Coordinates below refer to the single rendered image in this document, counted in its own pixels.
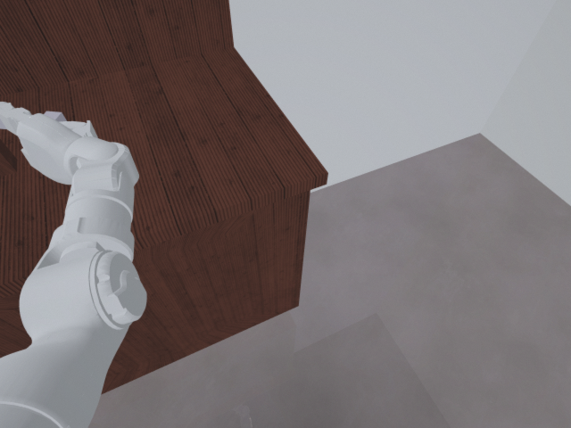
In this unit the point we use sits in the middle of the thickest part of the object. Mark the left robot hand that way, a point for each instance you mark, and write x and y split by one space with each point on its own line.
44 140

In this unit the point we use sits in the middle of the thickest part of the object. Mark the robot left forearm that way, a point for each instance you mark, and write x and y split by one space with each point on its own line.
99 209

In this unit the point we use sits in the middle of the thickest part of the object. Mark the left robot upper arm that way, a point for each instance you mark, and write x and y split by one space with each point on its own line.
77 313

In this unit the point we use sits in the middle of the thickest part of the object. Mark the tap lever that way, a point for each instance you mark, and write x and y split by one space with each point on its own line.
52 114

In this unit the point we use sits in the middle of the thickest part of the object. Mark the counter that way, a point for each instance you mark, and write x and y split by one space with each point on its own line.
221 204

